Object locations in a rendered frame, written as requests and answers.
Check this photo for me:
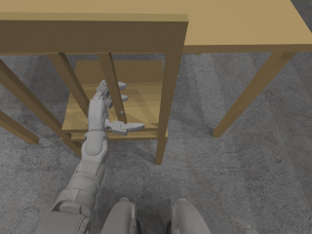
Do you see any left robot thigh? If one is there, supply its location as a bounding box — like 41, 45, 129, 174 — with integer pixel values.
100, 201, 137, 234

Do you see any left robot forearm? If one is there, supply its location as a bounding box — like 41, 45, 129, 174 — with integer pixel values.
35, 130, 110, 234

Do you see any left robot hand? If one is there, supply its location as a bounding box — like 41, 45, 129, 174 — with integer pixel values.
87, 80, 145, 136

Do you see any chair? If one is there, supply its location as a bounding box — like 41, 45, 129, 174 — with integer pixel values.
0, 12, 189, 166

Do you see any robot left upper arm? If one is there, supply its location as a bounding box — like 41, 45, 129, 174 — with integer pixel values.
37, 211, 92, 234

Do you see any table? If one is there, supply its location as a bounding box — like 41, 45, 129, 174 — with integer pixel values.
0, 0, 312, 145

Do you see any robot left shin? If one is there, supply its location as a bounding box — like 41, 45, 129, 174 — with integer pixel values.
119, 197, 137, 234

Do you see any right robot hand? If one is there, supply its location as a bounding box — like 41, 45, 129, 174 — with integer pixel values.
229, 216, 258, 234

